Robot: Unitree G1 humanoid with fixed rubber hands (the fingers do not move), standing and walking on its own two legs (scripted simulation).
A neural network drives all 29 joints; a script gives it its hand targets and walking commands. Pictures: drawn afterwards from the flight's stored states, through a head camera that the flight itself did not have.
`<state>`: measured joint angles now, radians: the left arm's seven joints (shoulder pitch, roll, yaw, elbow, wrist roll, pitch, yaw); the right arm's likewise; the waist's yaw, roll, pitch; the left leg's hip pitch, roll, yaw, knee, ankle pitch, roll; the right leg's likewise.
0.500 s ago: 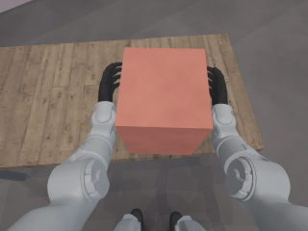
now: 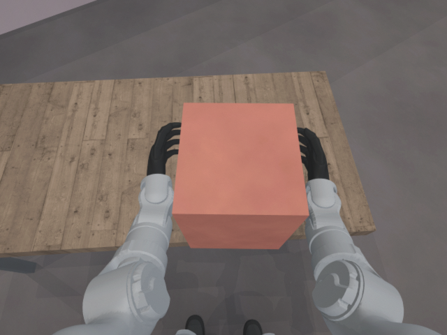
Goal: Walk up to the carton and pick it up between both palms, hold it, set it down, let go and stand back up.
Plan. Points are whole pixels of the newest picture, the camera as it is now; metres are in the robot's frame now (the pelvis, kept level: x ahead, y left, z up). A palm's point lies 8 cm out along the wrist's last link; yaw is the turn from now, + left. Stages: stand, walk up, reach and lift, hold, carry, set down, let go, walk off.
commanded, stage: reach and lift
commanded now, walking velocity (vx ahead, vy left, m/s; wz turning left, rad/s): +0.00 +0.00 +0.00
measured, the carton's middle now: (236, 183) +0.40 -0.02 -0.07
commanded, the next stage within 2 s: none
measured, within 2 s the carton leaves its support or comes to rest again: leaves its support in 1.50 s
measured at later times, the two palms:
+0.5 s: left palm (160, 168) +0.41 +0.12 -0.01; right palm (315, 173) +0.40 -0.17 -0.01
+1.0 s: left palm (159, 168) +0.41 +0.12 -0.01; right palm (315, 174) +0.39 -0.17 -0.01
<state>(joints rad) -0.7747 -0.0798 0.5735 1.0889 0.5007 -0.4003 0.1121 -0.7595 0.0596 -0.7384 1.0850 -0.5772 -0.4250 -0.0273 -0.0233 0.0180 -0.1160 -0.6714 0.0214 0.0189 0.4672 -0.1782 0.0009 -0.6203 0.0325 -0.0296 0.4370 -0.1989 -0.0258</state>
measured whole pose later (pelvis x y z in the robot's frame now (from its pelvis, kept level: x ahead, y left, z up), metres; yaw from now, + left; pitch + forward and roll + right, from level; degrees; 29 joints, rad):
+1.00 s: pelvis +0.00 +0.00 +0.00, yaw +0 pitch +23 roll -1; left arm -0.75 -0.09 0.54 1.07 0.48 -0.42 0.12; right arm -0.72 0.06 -0.70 1.08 -0.55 -0.47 -0.04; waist -0.03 0.02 -0.13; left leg -0.67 0.02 0.03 0.44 -0.16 0.00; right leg -0.62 0.02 -0.06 0.40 -0.18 -0.03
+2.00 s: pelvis -0.01 +0.01 +0.01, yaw +0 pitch +14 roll -1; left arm -0.70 -0.03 0.34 1.12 0.22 -0.36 0.15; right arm -0.66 0.01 -0.38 1.09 -0.27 -0.35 -0.12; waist -0.02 0.03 -0.15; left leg -0.49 0.03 0.04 0.40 -0.15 0.01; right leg -0.42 0.03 -0.06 0.32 -0.15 -0.02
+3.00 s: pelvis -0.02 +0.01 +0.02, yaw +2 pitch -5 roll -1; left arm -0.52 -0.08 0.23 0.25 0.28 0.42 0.05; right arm -0.55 -0.03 -0.04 0.63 0.10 0.13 -0.17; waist -0.07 -0.05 0.02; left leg -0.10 0.00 0.01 0.35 -0.16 0.02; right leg -0.01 0.01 -0.06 0.26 -0.16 0.00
